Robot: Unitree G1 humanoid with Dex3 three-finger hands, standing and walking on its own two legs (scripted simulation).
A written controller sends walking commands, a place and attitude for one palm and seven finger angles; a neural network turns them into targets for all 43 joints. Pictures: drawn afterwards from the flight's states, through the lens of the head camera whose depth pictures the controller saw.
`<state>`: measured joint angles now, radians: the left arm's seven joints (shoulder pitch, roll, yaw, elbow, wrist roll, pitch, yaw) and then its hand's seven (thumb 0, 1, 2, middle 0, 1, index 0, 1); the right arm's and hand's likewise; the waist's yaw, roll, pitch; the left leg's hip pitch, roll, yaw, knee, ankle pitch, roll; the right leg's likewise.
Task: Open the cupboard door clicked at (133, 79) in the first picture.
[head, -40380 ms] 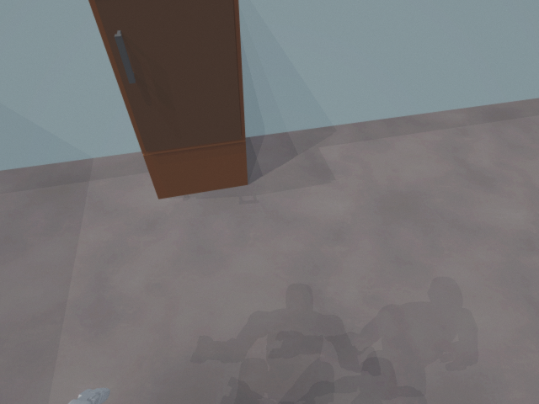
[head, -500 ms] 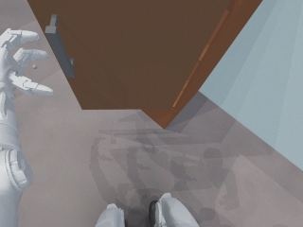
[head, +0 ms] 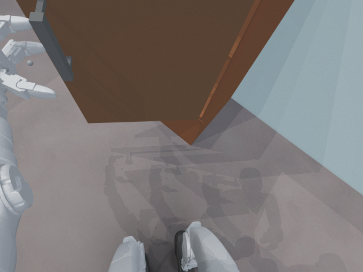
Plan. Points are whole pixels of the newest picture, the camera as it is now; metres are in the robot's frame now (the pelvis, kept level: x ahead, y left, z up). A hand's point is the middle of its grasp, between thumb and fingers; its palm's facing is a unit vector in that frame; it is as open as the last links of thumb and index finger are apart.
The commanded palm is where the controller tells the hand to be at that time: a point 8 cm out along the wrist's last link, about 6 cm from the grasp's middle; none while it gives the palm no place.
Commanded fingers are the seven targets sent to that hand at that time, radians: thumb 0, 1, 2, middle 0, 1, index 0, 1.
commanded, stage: slide the fingers in behind the handle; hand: left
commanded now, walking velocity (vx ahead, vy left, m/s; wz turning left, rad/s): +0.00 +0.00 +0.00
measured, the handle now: (56, 44) +0.57 +0.20 +0.06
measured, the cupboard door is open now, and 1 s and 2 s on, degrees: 45 44 45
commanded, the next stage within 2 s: close the thumb around the handle in 1.36 s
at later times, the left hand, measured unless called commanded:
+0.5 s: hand (45, 61) +0.53 +0.22 +0.06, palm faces -0.02 -1.00 -0.02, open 13.9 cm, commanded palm +0.50 +0.24 +0.06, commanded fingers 0.00 -0.50 0.30 -0.30 -1.20 -0.30 -1.20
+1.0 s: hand (68, 63) +0.52 +0.17 +0.06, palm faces +0.00 -1.00 -0.02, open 14.0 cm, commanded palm +0.50 +0.21 +0.06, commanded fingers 0.00 -0.50 0.30 -0.30 -1.20 -0.30 -1.20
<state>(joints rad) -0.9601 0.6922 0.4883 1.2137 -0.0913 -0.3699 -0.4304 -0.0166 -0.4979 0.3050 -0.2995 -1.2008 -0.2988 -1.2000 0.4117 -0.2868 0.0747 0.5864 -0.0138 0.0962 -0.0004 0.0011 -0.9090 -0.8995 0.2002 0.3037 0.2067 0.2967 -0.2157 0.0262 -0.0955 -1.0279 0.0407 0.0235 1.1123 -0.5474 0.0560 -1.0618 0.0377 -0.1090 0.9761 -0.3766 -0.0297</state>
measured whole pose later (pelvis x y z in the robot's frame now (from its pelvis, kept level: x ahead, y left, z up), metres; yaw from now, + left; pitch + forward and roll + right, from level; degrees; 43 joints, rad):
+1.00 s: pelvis +0.01 +0.00 +0.01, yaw +1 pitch +25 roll -4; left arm -0.91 0.47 0.38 1.15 -0.08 -0.42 -0.21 -0.02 -0.50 0.31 -0.29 -1.20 -0.29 -1.20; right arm 0.40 -0.26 0.04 0.60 -0.03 0.08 0.03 0.00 -0.91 -0.90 0.20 0.30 0.21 0.30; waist -0.19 0.04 -0.11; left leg -0.96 0.03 0.03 1.08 -0.55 0.05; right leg -1.01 0.03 -0.09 0.97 -0.39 -0.03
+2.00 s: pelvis +0.01 -0.01 +0.00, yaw +1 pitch +25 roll -3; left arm -0.93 0.48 0.36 1.18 -0.09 -0.44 -0.23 0.00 0.54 0.75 -0.37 -1.31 -0.35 -1.31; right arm 0.40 -0.27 0.04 0.62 -0.03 0.05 0.02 0.00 -0.91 -0.90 0.20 0.30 0.21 0.30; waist -0.18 0.04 -0.11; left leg -0.98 0.02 0.02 1.09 -0.55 0.05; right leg -1.03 0.02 -0.10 0.98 -0.40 -0.04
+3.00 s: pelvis +0.02 -0.02 +0.02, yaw +1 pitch +18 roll +0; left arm -0.12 0.01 0.05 0.35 -0.05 -0.41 0.23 0.00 0.71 0.77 -0.38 -1.32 -0.36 -1.31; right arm 0.21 -0.21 -0.01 0.52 -0.03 0.02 0.06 0.01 -0.91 -0.90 0.20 0.30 0.20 0.30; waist -0.02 0.03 -0.15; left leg -0.75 0.00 0.06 0.98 -0.53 0.03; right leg -0.84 0.01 -0.06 0.95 -0.42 -0.04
